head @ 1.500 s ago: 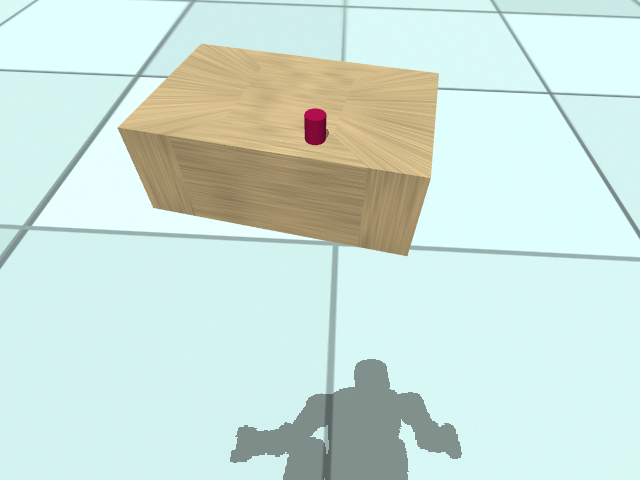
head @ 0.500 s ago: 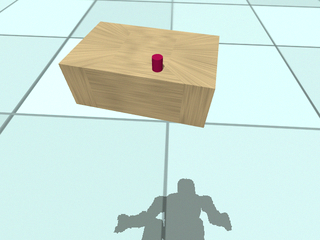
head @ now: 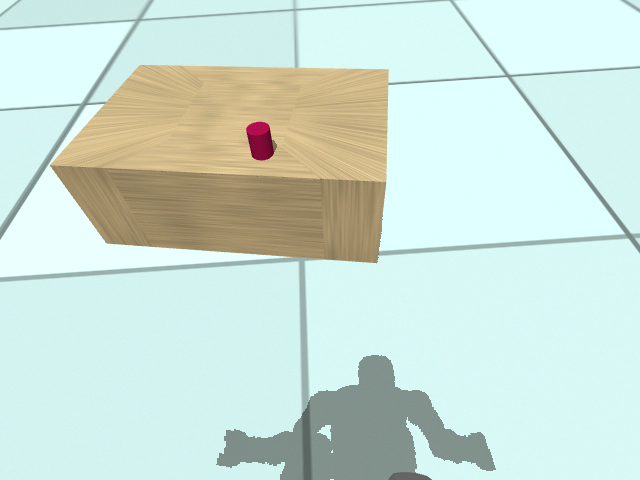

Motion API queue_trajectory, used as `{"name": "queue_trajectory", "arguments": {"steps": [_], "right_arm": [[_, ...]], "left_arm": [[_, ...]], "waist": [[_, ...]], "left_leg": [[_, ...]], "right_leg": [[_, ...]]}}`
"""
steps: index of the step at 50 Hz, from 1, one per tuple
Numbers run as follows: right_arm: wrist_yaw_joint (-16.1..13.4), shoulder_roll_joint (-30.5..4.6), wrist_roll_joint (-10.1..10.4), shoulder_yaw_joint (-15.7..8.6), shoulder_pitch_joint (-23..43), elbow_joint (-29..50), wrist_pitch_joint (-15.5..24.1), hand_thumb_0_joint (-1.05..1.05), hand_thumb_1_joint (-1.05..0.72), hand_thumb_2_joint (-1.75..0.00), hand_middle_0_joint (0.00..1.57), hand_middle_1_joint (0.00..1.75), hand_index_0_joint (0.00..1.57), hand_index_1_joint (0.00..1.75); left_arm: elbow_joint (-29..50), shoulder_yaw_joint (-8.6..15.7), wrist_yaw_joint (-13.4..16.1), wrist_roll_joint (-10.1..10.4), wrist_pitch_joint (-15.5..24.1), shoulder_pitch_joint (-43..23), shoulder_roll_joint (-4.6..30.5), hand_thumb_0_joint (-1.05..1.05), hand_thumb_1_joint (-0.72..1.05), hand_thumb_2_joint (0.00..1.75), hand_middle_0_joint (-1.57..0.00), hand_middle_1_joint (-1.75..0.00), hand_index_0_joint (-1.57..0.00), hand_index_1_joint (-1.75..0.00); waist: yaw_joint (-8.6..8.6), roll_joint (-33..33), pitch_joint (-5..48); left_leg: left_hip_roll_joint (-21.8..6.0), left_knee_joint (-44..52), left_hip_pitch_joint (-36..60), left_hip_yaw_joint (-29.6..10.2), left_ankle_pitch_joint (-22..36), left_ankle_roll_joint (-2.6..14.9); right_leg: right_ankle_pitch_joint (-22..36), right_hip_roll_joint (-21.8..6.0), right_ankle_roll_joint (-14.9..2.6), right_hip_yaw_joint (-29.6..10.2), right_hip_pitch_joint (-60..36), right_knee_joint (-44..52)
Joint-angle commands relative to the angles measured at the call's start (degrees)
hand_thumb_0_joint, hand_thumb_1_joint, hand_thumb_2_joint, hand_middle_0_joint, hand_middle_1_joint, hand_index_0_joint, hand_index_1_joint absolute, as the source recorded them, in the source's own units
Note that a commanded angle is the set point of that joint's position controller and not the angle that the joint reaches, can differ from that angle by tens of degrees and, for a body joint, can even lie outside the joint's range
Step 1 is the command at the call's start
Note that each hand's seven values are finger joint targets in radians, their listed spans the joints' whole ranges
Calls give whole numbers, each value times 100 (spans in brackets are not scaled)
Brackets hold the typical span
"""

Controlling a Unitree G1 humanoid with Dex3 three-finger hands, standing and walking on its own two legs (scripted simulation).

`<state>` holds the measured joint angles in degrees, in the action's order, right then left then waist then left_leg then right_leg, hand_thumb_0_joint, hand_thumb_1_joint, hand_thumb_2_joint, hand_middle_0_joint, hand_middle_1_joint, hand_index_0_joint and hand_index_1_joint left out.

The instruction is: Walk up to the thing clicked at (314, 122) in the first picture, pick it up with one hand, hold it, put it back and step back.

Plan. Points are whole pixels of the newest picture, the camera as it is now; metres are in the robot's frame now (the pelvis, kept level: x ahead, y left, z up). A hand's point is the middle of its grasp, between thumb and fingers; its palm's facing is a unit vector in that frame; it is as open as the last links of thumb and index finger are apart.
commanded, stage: walk up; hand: left
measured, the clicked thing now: (260, 141) +1.13 +0.21 -0.28
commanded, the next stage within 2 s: none
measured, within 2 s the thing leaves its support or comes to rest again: neither
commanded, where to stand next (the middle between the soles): +0.67 +0.02 m, yaw -7 degrees
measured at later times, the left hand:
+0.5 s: hand (145, 378) +0.29 +0.30 -0.14, palm faces -0.16 -0.93 -0.34, open 7.4 cm
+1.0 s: hand (198, 251) +0.52 +0.25 -0.10, palm faces -0.14 -0.90 -0.41, open 7.3 cm
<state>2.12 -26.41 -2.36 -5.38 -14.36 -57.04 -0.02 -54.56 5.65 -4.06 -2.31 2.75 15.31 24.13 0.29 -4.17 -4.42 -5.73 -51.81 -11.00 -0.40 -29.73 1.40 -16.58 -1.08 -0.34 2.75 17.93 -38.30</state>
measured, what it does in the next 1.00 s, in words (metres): walks ahead: left foot, then right foot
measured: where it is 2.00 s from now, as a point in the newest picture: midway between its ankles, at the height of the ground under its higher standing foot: (319, 342)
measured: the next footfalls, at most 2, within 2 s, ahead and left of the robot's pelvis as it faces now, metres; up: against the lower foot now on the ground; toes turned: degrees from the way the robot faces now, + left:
left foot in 0.34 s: +0.31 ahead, +0.14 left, +0.00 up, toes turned +1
right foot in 0.80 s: +0.48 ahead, -0.12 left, +0.00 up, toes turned -10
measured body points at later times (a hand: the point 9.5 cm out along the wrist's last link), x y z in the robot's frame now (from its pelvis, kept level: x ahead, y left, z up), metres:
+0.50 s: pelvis +0.22 +0.03 +0.01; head +0.25 +0.05 +0.46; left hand +0.30 +0.35 -0.11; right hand +0.29 -0.29 -0.08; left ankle +0.27 +0.14 -0.72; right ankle +0.13 -0.10 -0.63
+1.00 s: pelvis +0.41 +0.00 +0.02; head +0.42 -0.04 +0.46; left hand +0.52 +0.29 -0.07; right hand +0.43 -0.32 -0.12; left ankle +0.43 +0.15 -0.64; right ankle +0.44 -0.12 -0.72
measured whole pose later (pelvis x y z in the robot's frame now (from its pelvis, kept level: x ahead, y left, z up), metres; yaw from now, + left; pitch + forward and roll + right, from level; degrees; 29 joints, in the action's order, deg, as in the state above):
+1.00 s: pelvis +0.41 +0.00 +0.02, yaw -8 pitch -4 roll +1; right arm 3.1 -24.4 -0.1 -2.7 -18.0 -47.5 0.9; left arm -47.1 1.7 -2.1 0.0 5.2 17.1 20.6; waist 0.6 -4.0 -5.5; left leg -2.9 -62.7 -25.1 -1.2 -20.7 1.7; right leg -12.7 -0.8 -1.7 1.5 14.0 -30.4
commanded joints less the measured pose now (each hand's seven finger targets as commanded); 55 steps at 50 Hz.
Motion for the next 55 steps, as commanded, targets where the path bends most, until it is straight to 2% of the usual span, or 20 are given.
{"name": "queue_trajectory", "arguments": {"steps": [1, 3, 6, 10, 14, 17, 18, 19, 20, 21, 24, 28, 33, 39, 40, 41, 42, 43, 47, 55], "right_arm": [[38, -1156, 114, -203, 572, 784, 304, 0, -90, -90, 20, 30, 20, 30], [61, -926, 161, -139, -28, 608, 270, 0, -90, -90, 20, 30, 20, 30], [162, -823, 84, -143, 11, 750, 247, 0, -90, -90, 20, 30, 20, 30], [231, -762, 25, -173, 656, 1162, 272, 0, -90, -90, 20, 30, 20, 30], [229, -671, 46, -195, 847, 1323, 398, 0, -90, -90, 20, 30, 20, 30], [157, -806, 25, -323, -302, 1051, 465, 0, -90, -90, 20, 30, 20, 30], [99, -1185, -53, -481, -1086, 913, 500, 0, -90, -90, 20, 30, 20, 30], [40, -1560, -115, -570, -1320, 1019, 544, 0, -90, -90, 20, 30, 20, 30], [37, -1660, 114, -591, -1086, 1064, 518, 0, -90, -90, 20, 30, 20, 30], [19, -1552, 181, -578, -808, 1136, 487, 0, -90, -90, 20, 30, 20, 30], [-42, -971, 232, -272, -282, 1331, 522, 0, -90, -90, 20, 30, 20, 30], [-48, -965, 207, -228, -429, 1419, 574, 0, -90, -90, 20, 30, 20, 30], [-22, -1095, 183, -265, -574, 1531, 549, 0, -90, -90, 20, 30, 20, 30], [4, -767, 223, -90, -444, 1725, 433, 0, -90, -90, 20, 30, 20, 30], [8, -498, 223, 10, -831, 1756, 445, 0, -90, -90, 20, 30, 20, 30], [20, -371, 204, 79, -1074, 1762, 391, 0, -90, -90, 20, 30, 20, 30], [-34, -1032, 175, -101, -921, 1612, 305, 0, -90, -90, 20, 30, 20, 30], [-73, -1157, 162, -131, -693, 1550, 296, 0, -90, -90, 20, 30, 20, 30], [23, -801, 254, -74, -994, 1233, 211, 0, -90, -90, 20, 30, 20, 30], [232, -723, 75, -189, -167, 1403, 236, 0, -90, -90, 20, 30, 20, 30]], "left_arm": [[549, 360, 184, 165, 153, 147, 1819, 0, 90, 90, -20, -30, -20, -30], [571, 258, 218, 216, 209, 110, 1526, 0, 90, 90, -20, -30, -20, -30], [622, 207, 225, 230, 287, 290, 1417, 0, 90, 90, -20, -30, -20, -30], [801, 221, 224, 193, 333, 453, 1563, 0, 90, 90, -20, -30, -20, -30], [876, 177, 249, 210, 320, 565, 1537, 0, 90, 90, -20, -30, -20, -30], [1008, 97, 289, 221, 292, 468, 1411, 0, 90, 90, -20, -30, -20, -30], [1059, -22, 307, 267, 283, 679, 1078, 0, 90, 90, -20, -30, -20, -30], [1130, -161, 325, 339, 277, 1009, 548, 0, 90, 90, -20, -30, -20, -30], [977, 17, 427, 303, 228, 924, 1230, 0, 90, 90, -20, -30, -20, -30], [952, -18, 451, 245, 222, 712, 1396, 0, 90, 90, -20, -30, -20, -30], [813, -25, 311, 340, 231, 750, 1176, 0, 90, 90, -20, -30, -20, -30], [914, -63, 202, 318, 147, 687, 898, 0, 90, 90, -20, -30, -20, -30], [1223, -22, 99, 203, 164, -177, 813, 0, 90, 90, -20, -30, -20, -30], [805, 209, 185, 177, 288, 797, 1194, 0, 90, 90, -20, -30, -20, -30], [766, 360, 255, 147, 333, 1263, 1542, 0, 90, 90, -20, -30, -20, -30], [940, 390, 311, 174, 378, 1300, 1886, 0, 90, 90, -20, -30, -20, -30], [954, 368, 310, 254, 347, 1012, 1969, 0, 90, 90, -20, -30, -20, -30], [1028, 349, 326, 289, 329, 808, 1885, 0, 90, 90, -20, -30, -20, -30], [1066, 175, 365, 299, 383, 250, 1414, 0, 90, 90, -20, -30, -20, -30], [1194, 243, 302, 154, 410, 387, 1511, 0, 90, 90, -20, -30, -20, -30]], "waist": [[211, 1032, -511], [15, 1087, -251], [66, 1061, -190], [248, 961, -323], [263, 924, -75], [-374, 399, 604], [-723, -570, 1055], [-654, -1621, 1301], [-615, -921, 1292], [-509, -580, 783], [-157, -244, 98], [-97, -506, 181], [-274, -388, 3], [372, 763, 719], [552, 1705, 1092], [443, 2085, 1198], [449, 1520, 944], [428, 1278, 620], [-44, 1148, 16], [164, 1339, -159]], "left_leg": [[-121, -1393, -2536, -370, 517, -13], [-180, -945, -2030, -327, 1033, 33], [-134, -187, -1860, -139, 1264, -76], [-125, 905, -1795, 5, 1467, -197], [116, 1731, -1180, 315, 1886, -104], [532, 2366, 745, 589, 1988, 138], [-35, 2744, 1809, -229, 1324, 437], [-1552, 3202, 2661, -2817, 866, 882], [-2019, 3561, 2434, -3685, 267, 1454], [-2042, 3619, 1832, -3410, 319, 1528], [-1040, 3570, 480, -1038, 2780, 783], [-815, 3370, 635, -247, 4014, 1015], [-927, 3282, 427, 3, 4094, 1141], [-315, 1092, -710, 390, 2860, 615], [112, -355, -1350, 567, 1978, 374], [657, -1314, -2280, 357, -185, 174], [467, -1810, -2498, -38, -321, 126], [289, -1872, -2630, -247, -252, 91], [116, -1186, -1888, -335, 1030, 47], [-97, 877, -1609, 13, 1519, -222]], "right_leg": [[-2502, -1831, -1383, -3714, -865, 3114], [-1289, -1291, -1045, -2517, -826, 2720], [-287, -1077, -1153, -1840, -783, 2570], [-215, -1125, -1195, -1640, -681, 2560], [1564, -1057, -1029, -1223, -889, 1868], [2617, -641, -749, -723, -454, 75], [2132, -200, -513, -404, 362, -1532], [-987, 625, -187, -429, 1801, -2680], [-1538, 434, -333, -854, 2031, -3242], [-1311, 137, -347, -961, 2157, -3509], [-381, -97, -271, -1056, 1346, -2775], [-24, -119, -55, -617, 1234, -1834], [491, -307, -49, -180, 855, -228], [827, 124, -363, -14, -1866, 906], [72, -638, -606, -1315, -2539, 1345], [-471, -2116, -1099, -3729, -2835, 1941], [-899, -2430, -1641, -4499, -2424, 2160], [-875, -2397, -1815, -4385, -1987, 2278], [624, -1246, -932, -1835, -649, 2240], [-840, -1173, -1202, -1127, -108, 2437]]}}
